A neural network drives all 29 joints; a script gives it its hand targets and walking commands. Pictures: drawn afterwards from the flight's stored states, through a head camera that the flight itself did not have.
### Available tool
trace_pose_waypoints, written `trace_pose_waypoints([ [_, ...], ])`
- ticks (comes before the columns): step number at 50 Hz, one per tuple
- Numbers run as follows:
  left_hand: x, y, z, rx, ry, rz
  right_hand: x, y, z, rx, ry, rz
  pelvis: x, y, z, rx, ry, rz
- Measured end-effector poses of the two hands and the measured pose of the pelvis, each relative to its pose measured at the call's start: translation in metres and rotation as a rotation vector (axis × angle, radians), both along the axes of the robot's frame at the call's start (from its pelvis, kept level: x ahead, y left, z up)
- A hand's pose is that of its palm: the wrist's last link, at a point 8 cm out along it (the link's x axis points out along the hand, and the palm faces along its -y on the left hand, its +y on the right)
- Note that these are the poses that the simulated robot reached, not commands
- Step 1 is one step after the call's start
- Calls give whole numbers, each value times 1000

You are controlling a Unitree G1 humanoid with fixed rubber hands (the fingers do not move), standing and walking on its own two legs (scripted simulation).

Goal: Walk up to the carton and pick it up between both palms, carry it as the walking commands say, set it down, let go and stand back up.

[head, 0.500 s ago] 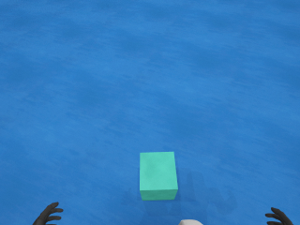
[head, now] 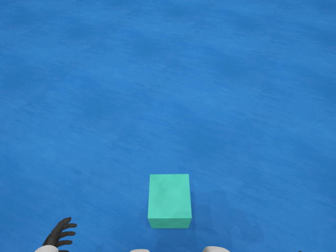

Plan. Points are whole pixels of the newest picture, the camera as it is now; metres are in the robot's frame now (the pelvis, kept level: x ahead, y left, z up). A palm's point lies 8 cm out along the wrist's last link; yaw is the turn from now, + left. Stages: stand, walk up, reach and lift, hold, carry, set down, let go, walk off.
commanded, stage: walk up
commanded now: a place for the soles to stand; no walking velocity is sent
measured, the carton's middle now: (169, 202) +0.39 +0.02 -0.64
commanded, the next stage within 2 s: reach and lift in 1.38 s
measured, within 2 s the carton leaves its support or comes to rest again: neither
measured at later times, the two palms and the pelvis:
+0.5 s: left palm out of the picture +0.07 +0.33 -0.09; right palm out of the picture +0.12 -0.30 -0.09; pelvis -0.01 +0.00 +0.01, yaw +4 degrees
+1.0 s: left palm out of the picture +0.06 +0.35 -0.09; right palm out of the picture +0.12 -0.28 -0.09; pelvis -0.01 +0.02 +0.02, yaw +4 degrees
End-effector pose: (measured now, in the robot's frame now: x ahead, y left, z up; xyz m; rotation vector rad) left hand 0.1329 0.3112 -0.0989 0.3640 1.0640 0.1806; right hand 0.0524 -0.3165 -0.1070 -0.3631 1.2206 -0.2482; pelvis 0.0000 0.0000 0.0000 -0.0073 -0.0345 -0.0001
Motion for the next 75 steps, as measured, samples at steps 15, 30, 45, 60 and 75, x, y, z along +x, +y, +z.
trace_pose_waypoints([
  [15,-26,10,15,17,-11,101,76,3,17,5,-119,123,-6,-3,9,4,-3,47],
  [30,-74,28,3,7,89,146,56,21,17,9,-36,122,-9,11,13,0,6,65],
  [45,-71,38,9,22,72,146,66,41,16,44,-59,132,-8,21,15,1,9,68],
  [60,-68,37,12,32,74,144,69,35,14,42,-50,131,-3,19,15,3,12,78],
  [75,-23,18,14,-16,-17,115,102,44,25,80,-166,124,-17,15,5,-8,4,36],
])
